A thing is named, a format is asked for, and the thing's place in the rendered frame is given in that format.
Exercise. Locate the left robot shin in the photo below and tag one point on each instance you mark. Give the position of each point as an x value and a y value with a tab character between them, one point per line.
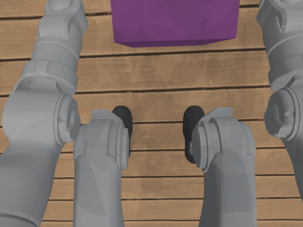
96	114

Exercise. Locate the robot left upper arm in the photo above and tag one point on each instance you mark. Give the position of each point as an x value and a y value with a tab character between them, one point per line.
37	124

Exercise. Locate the robot right forearm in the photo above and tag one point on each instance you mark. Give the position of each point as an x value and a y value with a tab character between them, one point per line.
282	26

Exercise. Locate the carton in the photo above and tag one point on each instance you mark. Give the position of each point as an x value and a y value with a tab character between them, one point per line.
160	23

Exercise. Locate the left robot foot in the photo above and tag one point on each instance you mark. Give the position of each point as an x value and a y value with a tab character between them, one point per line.
125	115

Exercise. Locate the robot left forearm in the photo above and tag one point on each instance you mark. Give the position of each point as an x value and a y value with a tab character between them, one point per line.
57	48

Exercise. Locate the robot right upper arm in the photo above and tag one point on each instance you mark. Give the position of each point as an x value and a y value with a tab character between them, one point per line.
284	119

